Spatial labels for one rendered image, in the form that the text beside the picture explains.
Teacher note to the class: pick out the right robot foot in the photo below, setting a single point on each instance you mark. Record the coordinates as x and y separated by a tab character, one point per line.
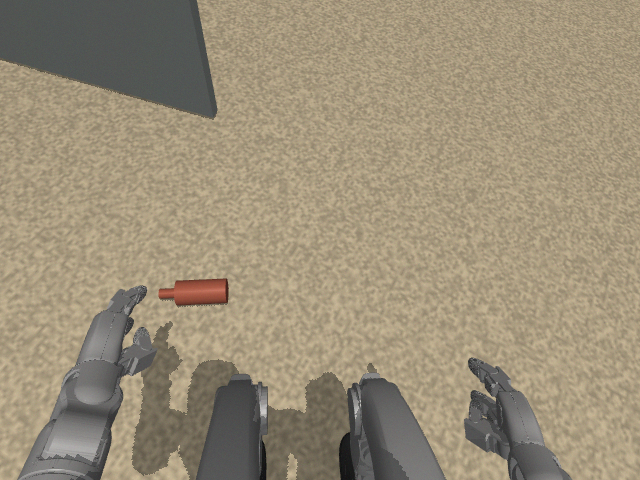
345	459

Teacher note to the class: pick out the left robot hand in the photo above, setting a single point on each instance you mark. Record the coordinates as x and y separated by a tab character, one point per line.
107	331

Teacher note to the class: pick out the left robot arm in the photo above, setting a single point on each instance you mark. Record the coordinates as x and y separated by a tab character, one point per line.
74	445

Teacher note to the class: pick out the bottle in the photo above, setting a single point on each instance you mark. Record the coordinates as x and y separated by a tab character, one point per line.
194	292

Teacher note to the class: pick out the right robot hand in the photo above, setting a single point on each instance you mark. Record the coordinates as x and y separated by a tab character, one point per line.
510	419

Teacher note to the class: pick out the right robot arm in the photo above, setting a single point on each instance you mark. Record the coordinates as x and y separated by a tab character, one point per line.
534	462

